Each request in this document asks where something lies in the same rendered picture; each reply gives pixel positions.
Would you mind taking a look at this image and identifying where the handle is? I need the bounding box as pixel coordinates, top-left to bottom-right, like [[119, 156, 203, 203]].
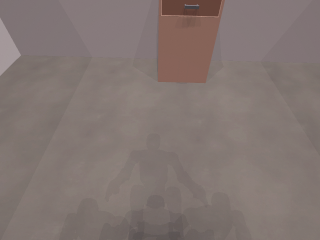
[[184, 4, 199, 9]]

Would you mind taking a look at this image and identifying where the drawer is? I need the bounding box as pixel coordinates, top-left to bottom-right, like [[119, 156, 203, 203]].
[[161, 0, 222, 17]]

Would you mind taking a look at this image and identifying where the cabinet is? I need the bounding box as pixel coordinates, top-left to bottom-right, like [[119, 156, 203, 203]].
[[158, 0, 225, 83]]

